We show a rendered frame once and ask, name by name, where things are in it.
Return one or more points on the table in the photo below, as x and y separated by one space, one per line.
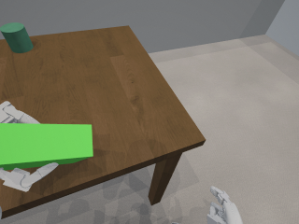
104 78

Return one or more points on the robot right hand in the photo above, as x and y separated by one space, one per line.
228 214

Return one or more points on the robot left hand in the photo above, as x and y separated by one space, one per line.
18 178

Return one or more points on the sponge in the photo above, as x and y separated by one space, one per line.
29 145

